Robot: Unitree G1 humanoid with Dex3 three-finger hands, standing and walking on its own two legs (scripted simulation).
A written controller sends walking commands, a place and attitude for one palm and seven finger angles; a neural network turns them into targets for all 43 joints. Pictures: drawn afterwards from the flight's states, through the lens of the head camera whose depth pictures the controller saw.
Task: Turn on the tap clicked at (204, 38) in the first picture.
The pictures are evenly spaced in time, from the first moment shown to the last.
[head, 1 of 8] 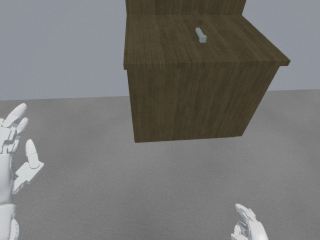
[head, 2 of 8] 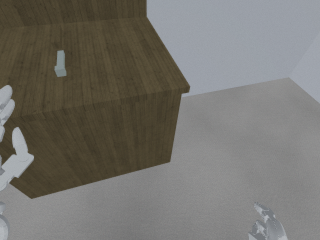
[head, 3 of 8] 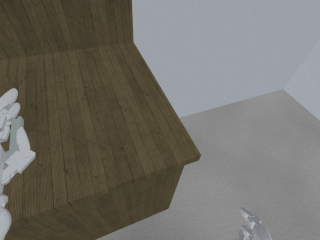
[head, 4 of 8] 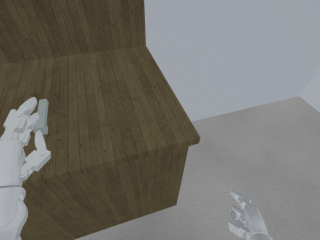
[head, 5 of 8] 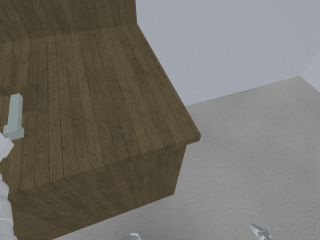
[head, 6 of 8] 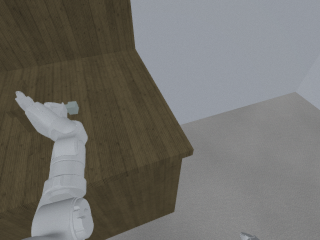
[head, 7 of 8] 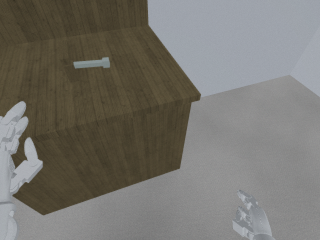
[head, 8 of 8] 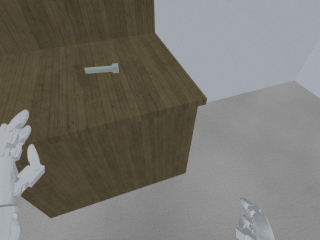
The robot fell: no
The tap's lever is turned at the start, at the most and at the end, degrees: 0 79 79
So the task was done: yes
